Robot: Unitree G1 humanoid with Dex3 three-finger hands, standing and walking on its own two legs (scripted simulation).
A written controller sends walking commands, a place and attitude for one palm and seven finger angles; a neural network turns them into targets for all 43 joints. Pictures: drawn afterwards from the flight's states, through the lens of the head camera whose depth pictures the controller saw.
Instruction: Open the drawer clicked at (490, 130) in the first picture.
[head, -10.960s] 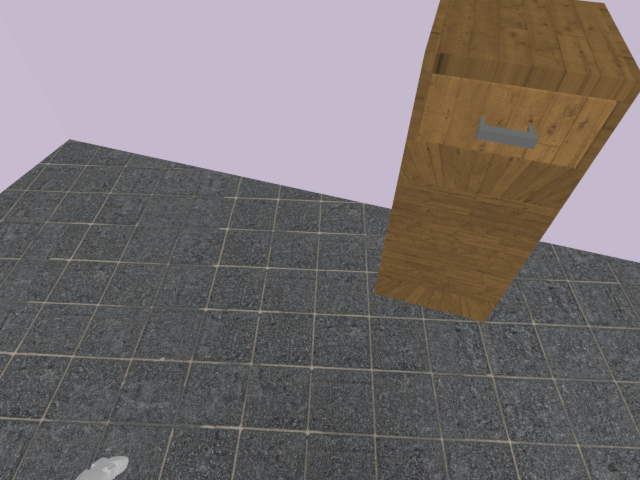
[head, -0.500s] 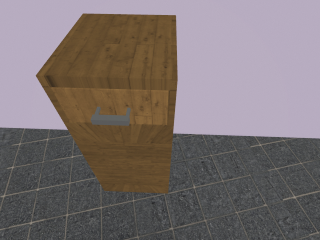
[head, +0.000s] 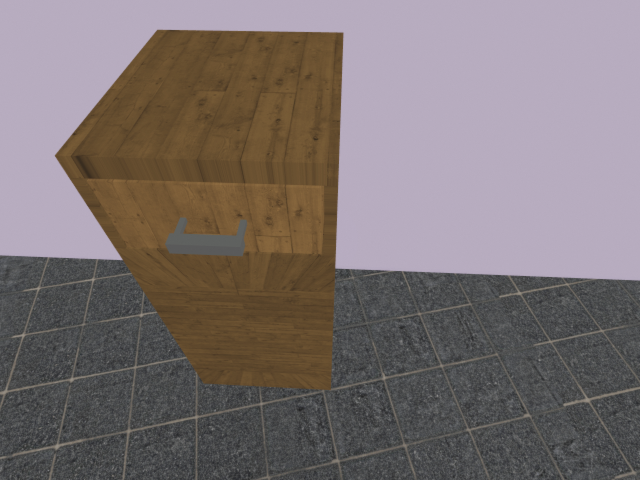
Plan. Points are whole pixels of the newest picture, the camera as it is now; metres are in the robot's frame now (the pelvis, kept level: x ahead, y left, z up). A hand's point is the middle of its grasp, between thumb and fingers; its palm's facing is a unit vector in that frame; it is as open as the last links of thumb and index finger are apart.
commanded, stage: look again from close up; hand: left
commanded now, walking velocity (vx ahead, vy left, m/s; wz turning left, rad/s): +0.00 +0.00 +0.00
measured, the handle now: (209, 234) +0.47 +0.21 +0.00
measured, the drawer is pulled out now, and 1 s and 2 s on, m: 0.00 0.00 0.00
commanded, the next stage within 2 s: shuffle to correct the standing spot in 0.08 s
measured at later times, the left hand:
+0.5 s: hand out of the picture -0.01 +0.16 -0.18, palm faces +0.07 -0.97 -0.24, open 7.3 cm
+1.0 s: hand out of the picture -0.01 +0.17 -0.18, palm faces +0.04 -0.98 -0.20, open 7.3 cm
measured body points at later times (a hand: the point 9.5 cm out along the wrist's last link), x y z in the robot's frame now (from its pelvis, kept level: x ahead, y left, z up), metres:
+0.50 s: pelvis -0.02 -0.02 -0.01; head +0.01 -0.03 +0.44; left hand -0.02 +0.21 -0.16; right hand +0.00 -0.25 -0.17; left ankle -0.05 +0.10 -0.74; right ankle -0.04 -0.11 -0.74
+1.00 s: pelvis +0.00 +0.01 -0.01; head +0.01 +0.00 +0.44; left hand -0.01 +0.23 -0.16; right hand -0.01 -0.21 -0.17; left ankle -0.05 +0.10 -0.74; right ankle -0.04 -0.11 -0.74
